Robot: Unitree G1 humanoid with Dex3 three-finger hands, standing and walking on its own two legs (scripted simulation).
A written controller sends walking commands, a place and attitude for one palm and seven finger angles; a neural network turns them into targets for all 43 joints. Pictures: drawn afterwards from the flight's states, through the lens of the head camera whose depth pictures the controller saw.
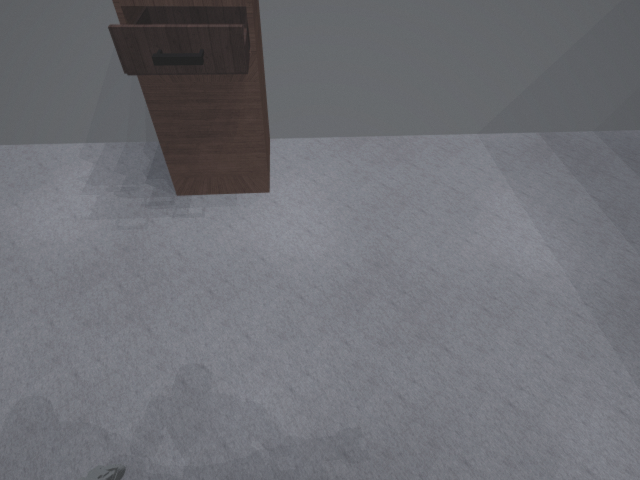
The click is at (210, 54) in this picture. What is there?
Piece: drawer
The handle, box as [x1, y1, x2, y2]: [152, 49, 203, 64]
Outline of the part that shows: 152,56 154,64 202,64 203,49 200,49 198,53 163,53 161,49 158,49 157,52 154,53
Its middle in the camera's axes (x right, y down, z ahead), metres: -0.43 -0.56 +1.17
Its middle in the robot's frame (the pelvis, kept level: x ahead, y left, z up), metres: +1.23 +0.50 -0.03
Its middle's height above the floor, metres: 0.74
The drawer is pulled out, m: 0.17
